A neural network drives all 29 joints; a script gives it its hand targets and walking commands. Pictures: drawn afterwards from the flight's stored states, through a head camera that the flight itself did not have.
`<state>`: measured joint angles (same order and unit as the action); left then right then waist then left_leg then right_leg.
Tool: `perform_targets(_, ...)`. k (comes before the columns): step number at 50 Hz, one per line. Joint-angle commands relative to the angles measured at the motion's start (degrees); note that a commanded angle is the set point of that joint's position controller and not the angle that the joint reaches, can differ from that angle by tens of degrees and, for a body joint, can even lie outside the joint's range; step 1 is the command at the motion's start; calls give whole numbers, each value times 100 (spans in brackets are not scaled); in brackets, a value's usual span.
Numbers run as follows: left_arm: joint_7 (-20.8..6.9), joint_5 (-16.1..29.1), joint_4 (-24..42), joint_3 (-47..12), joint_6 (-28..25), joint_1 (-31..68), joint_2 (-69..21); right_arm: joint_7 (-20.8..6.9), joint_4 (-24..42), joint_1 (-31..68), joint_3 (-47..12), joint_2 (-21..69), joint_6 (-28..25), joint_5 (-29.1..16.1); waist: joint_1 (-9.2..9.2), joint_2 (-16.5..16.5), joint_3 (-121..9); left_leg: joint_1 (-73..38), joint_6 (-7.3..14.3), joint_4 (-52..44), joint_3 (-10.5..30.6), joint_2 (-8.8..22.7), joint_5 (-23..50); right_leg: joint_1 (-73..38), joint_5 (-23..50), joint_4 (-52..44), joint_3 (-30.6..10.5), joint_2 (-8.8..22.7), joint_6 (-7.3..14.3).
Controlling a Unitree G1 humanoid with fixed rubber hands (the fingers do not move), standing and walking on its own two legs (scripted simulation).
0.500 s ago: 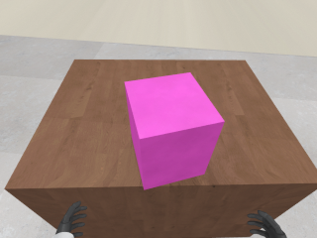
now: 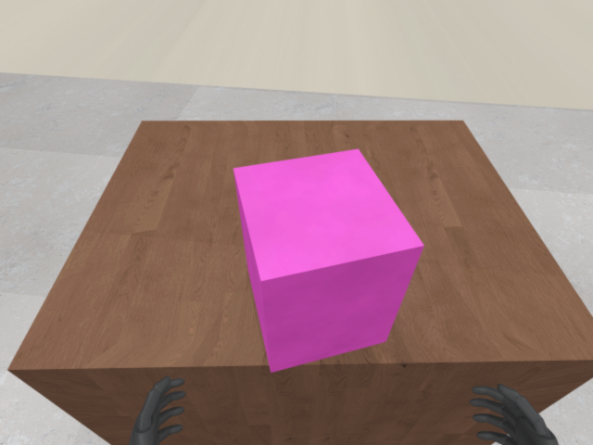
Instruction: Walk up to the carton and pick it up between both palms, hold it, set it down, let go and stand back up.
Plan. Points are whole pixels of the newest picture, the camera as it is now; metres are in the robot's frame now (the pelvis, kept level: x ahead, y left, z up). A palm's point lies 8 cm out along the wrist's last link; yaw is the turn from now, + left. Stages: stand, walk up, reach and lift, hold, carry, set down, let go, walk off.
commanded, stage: reach and lift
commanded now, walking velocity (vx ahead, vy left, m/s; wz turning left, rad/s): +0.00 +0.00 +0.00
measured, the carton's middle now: (314, 260) +0.40 +0.02 +0.02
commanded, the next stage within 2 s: none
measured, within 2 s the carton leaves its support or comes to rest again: neither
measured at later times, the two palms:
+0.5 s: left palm (183, 423) +0.16 +0.16 +0.01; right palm (544, 434) +0.18 -0.26 +0.00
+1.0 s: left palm (178, 364) +0.21 +0.18 +0.05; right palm (523, 363) +0.25 -0.24 +0.04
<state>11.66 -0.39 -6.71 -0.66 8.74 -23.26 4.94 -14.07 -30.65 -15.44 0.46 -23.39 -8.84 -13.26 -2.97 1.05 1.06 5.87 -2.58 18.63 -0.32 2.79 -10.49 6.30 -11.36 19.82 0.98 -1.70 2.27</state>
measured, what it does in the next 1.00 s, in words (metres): stands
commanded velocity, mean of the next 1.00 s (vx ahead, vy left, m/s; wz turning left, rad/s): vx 0.00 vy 0.00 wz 0.00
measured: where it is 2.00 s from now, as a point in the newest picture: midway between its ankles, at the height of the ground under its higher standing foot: outside the picture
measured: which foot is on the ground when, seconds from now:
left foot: down 0.00-1.00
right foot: down 0.00-1.00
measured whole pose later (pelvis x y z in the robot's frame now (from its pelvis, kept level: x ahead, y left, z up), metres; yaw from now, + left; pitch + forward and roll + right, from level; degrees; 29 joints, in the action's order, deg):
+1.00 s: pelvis -0.01 -0.01 +0.00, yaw -1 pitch -2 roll +0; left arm 17.0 -0.9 10.6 -0.7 17.2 -12.0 -2.0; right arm -8.6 -19.3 -3.1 -4.6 -25.6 -5.9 -24.7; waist -3.8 1.5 2.0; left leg 6.3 -3.5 18.5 -1.0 4.1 -9.6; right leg 7.5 -10.5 20.4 0.3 -3.1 3.4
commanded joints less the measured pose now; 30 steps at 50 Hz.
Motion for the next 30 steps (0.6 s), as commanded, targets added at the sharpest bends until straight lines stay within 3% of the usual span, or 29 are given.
perform_targets(1, 90, -174, 1381, 103, -536, 238, 156, 56, 841, 301, 257, -1154, -551, -339, 55, 194, -375, -482, 75, 3, -90, -347, 1287, 360, 1087, -453, -154, 56, 93)
perform_targets(5, 81, -224, 1320, 29, -728, 34, -31, 82, 888, 219, 213, -1206, -776, -500, 84, 378, -493, -542, 111, 34, -47, -332, 1371, 308, 1274, -416, -171, 24, 68)
perform_targets(9, 153, -284, 1562, -88, -863, -93, -271, 79, 957, 198, 148, -1325, -945, -661, 71, 359, -491, -621, 50, 89, -9, -319, 1631, 350, 1502, -362, -101, -31, 91)
perform_targets(16, 272, -276, 1865, -271, -1043, -7, -525, 99, 1331, 215, 51, -1337, -1094, -852, 67, 644, -318, -307, 113, 118, -75, -334, 1240, 295, 1263, -334, -191, 3, 60)
perform_targets(19, 349, -333, 2146, -287, -1076, -27, -605, 112, 1587, 218, -1, -1353, -1158, -987, -38, 634, -376, -228, 105, 140, -131, -338, 1285, 249, 1354, -268, -209, 5, 43)
perform_targets(24, 451, -441, 2298, -327, -1032, 180, -709, 146, 1587, 297, -20, -1379, -1128, -1131, -61, 497, -289, -109, 127, 104, -158, -356, 810, 266, 839, -332, -364, 70, 78)
perform_targets(25, 503, -433, 2423, -299, -1036, 236, -700, 149, 1729, 332, -101, -1353, -1146, -1150, -161, 504, -329, 21, 142, 111, -220, -369, 756, 221, 773, -287, -367, 80, 56)
perform_targets(30, 555, -229, 2372, -466, -758, 1025, -733, 186, 1846, 1020, 76, -1255, -920, -1100, -9, 549, -281, 237, 232, 29, -151, -302, -31, 475, -235, -415, -558, 190, 73)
